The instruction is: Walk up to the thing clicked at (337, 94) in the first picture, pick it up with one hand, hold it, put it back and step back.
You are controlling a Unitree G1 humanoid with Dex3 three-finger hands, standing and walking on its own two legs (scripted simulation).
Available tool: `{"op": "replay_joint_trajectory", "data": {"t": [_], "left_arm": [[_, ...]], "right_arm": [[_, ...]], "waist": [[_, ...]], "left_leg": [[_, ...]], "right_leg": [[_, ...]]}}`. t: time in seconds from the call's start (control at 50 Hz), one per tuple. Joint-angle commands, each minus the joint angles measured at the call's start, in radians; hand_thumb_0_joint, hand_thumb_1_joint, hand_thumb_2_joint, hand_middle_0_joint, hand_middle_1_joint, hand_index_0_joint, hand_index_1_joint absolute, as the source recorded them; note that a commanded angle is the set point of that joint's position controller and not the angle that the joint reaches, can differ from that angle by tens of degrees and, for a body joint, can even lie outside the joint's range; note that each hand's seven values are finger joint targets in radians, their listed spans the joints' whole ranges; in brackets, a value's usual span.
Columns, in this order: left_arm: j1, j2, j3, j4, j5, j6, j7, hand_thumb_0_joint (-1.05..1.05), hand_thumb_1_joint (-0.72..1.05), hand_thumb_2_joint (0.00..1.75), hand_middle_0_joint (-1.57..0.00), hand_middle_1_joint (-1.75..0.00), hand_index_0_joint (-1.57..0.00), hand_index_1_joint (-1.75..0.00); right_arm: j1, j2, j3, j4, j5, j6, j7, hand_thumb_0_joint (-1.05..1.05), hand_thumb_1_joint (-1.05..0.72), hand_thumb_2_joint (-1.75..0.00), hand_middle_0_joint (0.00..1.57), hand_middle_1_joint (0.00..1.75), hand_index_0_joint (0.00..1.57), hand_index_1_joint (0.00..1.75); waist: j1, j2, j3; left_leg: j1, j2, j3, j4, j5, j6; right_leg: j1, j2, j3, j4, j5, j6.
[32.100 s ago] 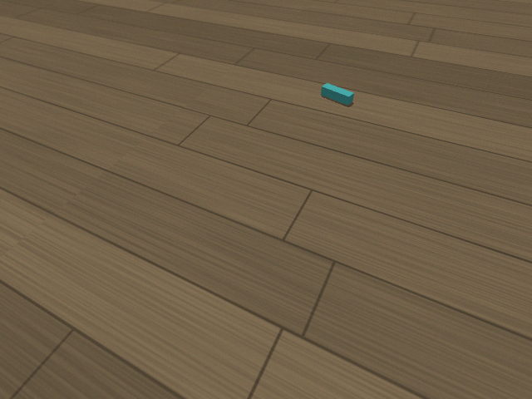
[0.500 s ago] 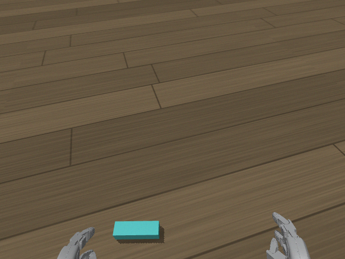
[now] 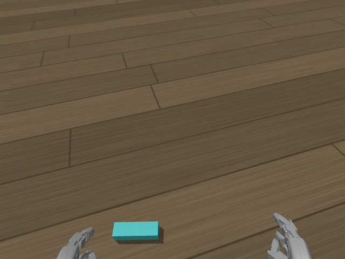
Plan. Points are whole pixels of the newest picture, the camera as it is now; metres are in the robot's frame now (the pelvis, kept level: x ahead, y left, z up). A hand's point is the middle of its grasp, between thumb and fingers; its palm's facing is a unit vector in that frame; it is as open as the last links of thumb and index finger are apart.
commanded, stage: home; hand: left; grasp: from above
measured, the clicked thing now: (136, 230) +0.44 +0.21 -0.68
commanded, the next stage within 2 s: stand in 0.22 s
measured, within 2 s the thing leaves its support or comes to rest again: neither
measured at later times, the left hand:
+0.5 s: hand out of the picture +0.14 +0.22 -0.09, palm faces +0.00 -0.94 -0.34, open 7.4 cm
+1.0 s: hand out of the picture +0.04 +0.24 -0.11, palm faces +0.01 -0.95 -0.32, open 7.4 cm
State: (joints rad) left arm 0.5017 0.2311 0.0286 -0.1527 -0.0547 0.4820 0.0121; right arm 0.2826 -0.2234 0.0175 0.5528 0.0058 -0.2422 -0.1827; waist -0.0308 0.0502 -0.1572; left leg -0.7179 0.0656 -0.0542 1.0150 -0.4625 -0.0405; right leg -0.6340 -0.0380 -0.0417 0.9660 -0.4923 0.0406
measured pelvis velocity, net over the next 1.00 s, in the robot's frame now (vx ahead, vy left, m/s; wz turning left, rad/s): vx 0.00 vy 0.01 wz -0.02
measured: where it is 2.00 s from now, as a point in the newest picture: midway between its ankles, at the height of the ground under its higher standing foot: outside the picture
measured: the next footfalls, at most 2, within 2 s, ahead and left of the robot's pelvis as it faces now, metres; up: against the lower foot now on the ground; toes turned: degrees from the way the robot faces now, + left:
none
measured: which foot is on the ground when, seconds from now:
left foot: down 0.00-1.00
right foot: down 0.00-1.00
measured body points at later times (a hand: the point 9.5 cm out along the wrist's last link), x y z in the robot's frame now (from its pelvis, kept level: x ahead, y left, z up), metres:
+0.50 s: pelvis -0.01 +0.00 +0.02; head +0.02 +0.00 +0.47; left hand +0.14 +0.27 -0.07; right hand +0.13 -0.27 -0.09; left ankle +0.03 +0.14 -0.68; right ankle -0.01 -0.15 -0.68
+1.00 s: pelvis +0.00 +0.01 +0.06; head +0.00 +0.01 +0.51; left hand +0.04 +0.29 -0.08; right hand +0.06 -0.27 -0.08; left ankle +0.03 +0.14 -0.68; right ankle -0.01 -0.15 -0.68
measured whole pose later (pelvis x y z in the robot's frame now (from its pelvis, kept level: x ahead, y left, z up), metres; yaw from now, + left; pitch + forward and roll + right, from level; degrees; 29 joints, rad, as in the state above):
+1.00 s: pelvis +0.00 +0.01 +0.06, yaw -1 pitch -4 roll +0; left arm 0.22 0.28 0.03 1.07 0.03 0.02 0.03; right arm 0.18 -0.28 -0.04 1.07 -0.03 0.01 -0.02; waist 0.02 0.01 0.07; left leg -0.19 0.04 0.02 0.50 -0.24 -0.02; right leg -0.14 -0.06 0.00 0.47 -0.27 0.06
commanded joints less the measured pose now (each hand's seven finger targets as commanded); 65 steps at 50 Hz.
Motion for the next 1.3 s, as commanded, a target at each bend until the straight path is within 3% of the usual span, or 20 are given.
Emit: {"op": "replay_joint_trajectory", "data": {"t": [0.0,0.04,0.06,0.14,0.18,0.28,0.3,0.32,0.34,0.38,0.4,0.42,0.54,0.68,0.74,0.8,0.94,1.08,1.18,1.28], "left_arm": [[-0.026,0.110,0.074,-0.194,0.003,-0.054,0.015,0.00,0.90,0.90,-0.20,-0.30,-0.20,-0.30],[-0.030,0.090,0.050,-0.195,0.003,-0.056,0.014,0.00,0.90,0.90,-0.20,-0.30,-0.20,-0.30],[-0.029,0.111,0.073,-0.206,0.004,-0.058,0.016,0.00,0.90,0.90,-0.20,-0.30,-0.20,-0.30],[-0.032,0.089,0.058,-0.195,-0.001,-0.057,0.011,0.00,0.90,0.90,-0.20,-0.30,-0.20,-0.30],[-0.045,0.125,0.092,-0.212,0.002,-0.061,0.017,0.00,0.90,0.90,-0.20,-0.30,-0.20,-0.30],[-0.020,0.101,0.059,-0.203,0.002,-0.059,0.016,0.00,0.90,0.90,-0.20,-0.30,-0.20,-0.30],[-0.309,0.198,0.060,0.147,0.116,-0.281,0.056,0.00,0.90,0.90,-0.20,-0.30,-0.20,-0.30],[-0.179,0.215,0.081,0.330,0.125,-0.351,0.051,0.00,0.90,0.90,-0.20,-0.30,-0.20,-0.30],[-0.186,0.230,0.079,0.382,0.128,-0.384,0.044,0.00,0.90,0.90,-0.20,-0.30,-0.20,-0.30],[-0.235,0.243,0.062,0.465,0.132,-0.424,0.036,0.00,0.90,0.90,-0.20,-0.30,-0.20,-0.30],[-0.266,0.229,0.065,0.501,0.120,-0.425,0.031,0.00,0.90,0.90,-0.20,-0.30,-0.20,-0.30],[-0.264,0.225,0.062,0.549,0.113,-0.427,0.029,0.00,0.90,0.90,-0.20,-0.30,-0.20,-0.30],[-0.304,0.209,0.064,0.785,0.105,-0.467,0.032,0.00,0.90,0.90,-0.20,-0.30,-0.20,-0.30],[-0.297,0.225,0.067,0.982,0.095,-0.493,0.031,0.00,0.90,0.90,-0.20,-0.30,-0.20,-0.30],[-0.293,0.236,0.064,1.048,0.090,-0.496,0.034,0.00,0.90,0.90,-0.20,-0.30,-0.20,-0.30],[-0.307,0.243,0.059,1.093,0.089,-0.495,0.036,0.00,0.90,0.90,-0.20,-0.30,-0.20,-0.30],[-0.320,0.242,0.049,1.170,0.087,-0.492,0.035,0.00,0.90,0.90,-0.20,-0.30,-0.20,-0.30],[-0.327,0.242,0.044,1.217,0.087,-0.488,0.027,0.00,0.90,0.90,-0.20,-0.30,-0.20,-0.30],[-0.347,0.258,0.042,1.225,0.088,-0.498,0.025,0.00,0.90,0.90,-0.20,-0.30,-0.20,-0.30],[-0.370,0.268,0.042,1.233,0.084,-0.495,0.021,0.00,0.90,0.90,-0.20,-0.30,-0.20,-0.30]], "right_arm": [[-0.077,-0.122,-0.047,-0.169,-0.003,-0.060,-0.019,0.00,-0.90,-0.90,0.20,0.30,0.20,0.30],[-0.077,-0.119,-0.043,-0.173,-0.002,-0.060,-0.018,0.00,-0.90,-0.90,0.20,0.30,0.20,0.30],[-0.072,-0.123,-0.048,-0.168,-0.002,-0.058,-0.018,0.00,-0.90,-0.90,0.20,0.30,0.20,0.30],[-0.068,-0.118,-0.045,-0.166,-0.001,-0.055,-0.016,0.00,-0.90,-0.90,0.20,0.30,0.20,0.30],[-0.078,-0.120,-0.048,-0.175,0.000,-0.056,-0.018,0.00,-0.90,-0.90,0.20,0.30,0.20,0.30],[-0.065,-0.123,-0.049,-0.174,0.000,-0.052,-0.019,0.00,-0.90,-0.90,0.20,0.30,0.20,0.30],[-0.117,-0.239,-0.082,0.089,-0.121,0.058,0.041,0.00,-0.90,-0.90,0.20,0.30,0.20,0.30],[-0.129,-0.245,-0.099,0.077,-0.118,0.104,0.078,0.00,-0.90,-0.90,0.20,0.30,0.20,0.30],[-0.117,-0.254,-0.107,0.057,-0.118,0.126,0.096,0.00,-0.90,-0.90,0.20,0.30,0.20,0.30],[-0.114,-0.234,-0.101,0.103,-0.089,0.143,0.136,0.00,-0.90,-0.90,0.20,0.30,0.20,0.30],[-0.110,-0.216,-0.094,0.124,-0.070,0.149,0.154,0.00,-0.90,-0.90,0.20,0.30,0.20,0.30],[-0.127,-0.223,-0.102,0.134,-0.055,0.152,0.165,0.00,-0.90,-0.90,0.20,0.30,0.20,0.30],[-0.158,-0.242,-0.115,0.226,-0.061,0.184,0.171,0.00,-0.90,-0.90,0.20,0.30,0.20,0.30],[-0.134,-0.245,-0.109,0.325,-0.049,0.203,0.154,0.00,-0.90,-0.90,0.20,0.30,0.20,0.30],[-0.120,-0.239,-0.105,0.364,-0.043,0.214,0.150,0.00,-0.90,-0.90,0.20,0.30,0.20,0.30],[-0.115,-0.244,-0.101,0.400,-0.038,0.220,0.149,0.00,-0.90,-0.90,0.20,0.30,0.20,0.30],[-0.127,-0.251,-0.093,0.451,-0.034,0.221,0.148,0.00,-0.90,-0.90,0.20,0.30,0.20,0.30],[-0.156,-0.265,-0.092,0.481,-0.034,0.219,0.151,0.00,-0.90,-0.90,0.20,0.30,0.20,0.30],[-0.163,-0.263,-0.088,0.494,-0.030,0.217,0.157,0.00,-0.90,-0.90,0.20,0.30,0.20,0.30],[-0.169,-0.275,-0.088,0.503,-0.031,0.224,0.159,0.00,-0.90,-0.90,0.20,0.30,0.20,0.30]], "waist": [[-0.003,-0.020,-0.087],[-0.010,-0.016,-0.075],[-0.002,-0.001,-0.077],[-0.006,0.000,-0.072],[0.002,-0.002,-0.071],[-0.011,-0.014,-0.086],[0.070,-0.080,0.136],[0.078,-0.138,0.074],[0.045,-0.154,0.059],[0.042,-0.106,0.029],[0.042,-0.115,0.043],[0.055,-0.109,0.031],[0.062,0.020,0.101],[0.048,-0.017,0.113],[0.042,-0.070,0.126],[0.037,-0.065,0.163],[0.041,-0.046,0.187],[0.048,-0.017,0.218],[0.043,-0.057,0.197],[0.040,-0.037,0.223]], "left_leg": [[0.125,-0.053,0.034,-0.157,0.147,0.043],[0.124,-0.053,0.035,-0.159,0.141,0.043],[0.128,-0.050,0.031,-0.163,0.145,0.041],[0.120,-0.050,0.027,-0.166,0.137,0.041],[0.111,-0.052,0.031,-0.159,0.132,0.042],[0.137,-0.052,0.041,-0.142,0.189,0.042],[0.174,-0.002,0.009,-0.206,0.378,0.092],[0.227,-0.015,0.049,-0.190,0.348,0.103],[0.244,-0.028,0.041,-0.178,0.351,0.098],[0.291,-0.046,0.048,-0.212,0.256,0.097],[0.318,-0.050,0.049,-0.244,0.208,0.100],[0.341,-0.043,0.036,-0.251,0.246,0.098],[0.352,0.028,-0.057,-0.436,0.156,0.102],[0.459,0.027,-0.022,-0.481,0.313,0.085],[0.492,0.017,0.005,-0.498,0.322,0.077],[0.523,0.018,0.008,-0.546,0.284,0.068],[0.553,0.038,0.001,-0.628,0.322,0.060],[0.535,0.054,-0.027,-0.721,0.209,0.057],[0.588,0.047,-0.005,-0.695,0.309,0.053],[0.540,0.050,-0.010,-0.728,0.201,0.053]], "right_leg": [[-0.002,0.052,-0.037,-0.174,0.153,-0.026],[-0.008,0.052,-0.037,-0.170,0.151,-0.026],[-0.006,0.052,-0.037,-0.165,0.152,-0.029],[-0.012,0.054,-0.039,-0.165,0.144,-0.028],[-0.012,0.053,-0.039,-0.169,0.138,-0.026],[-0.001,0.051,-0.031,-0.166,0.196,-0.025],[0.151,-0.014,0.022,-0.181,0.228,-0.084],[0.177,-0.038,0.093,-0.243,0.227,-0.108],[0.163,-0.032,0.112,-0.245,0.265,-0.129],[0.225,-0.067,0.145,-0.252,0.265,-0.119],[0.207,-0.066,0.134,-0.265,0.215,-0.105],[0.216,-0.057,0.114,-0.267,0.223,-0.098],[0.270,-0.022,0.047,-0.292,0.196,-0.054],[0.375,-0.051,0.072,-0.419,0.366,-0.058],[0.405,-0.068,0.092,-0.485,0.403,-0.060],[0.406,-0.070,0.098,-0.548,0.362,-0.055],[0.463,-0.068,0.083,-0.598,0.361,-0.044],[0.483,-0.063,0.074,-0.622,0.328,-0.038],[0.477,-0.076,0.085,-0.652,0.352,-0.036],[0.485,-0.073,0.088,-0.666,0.295,-0.038]]}}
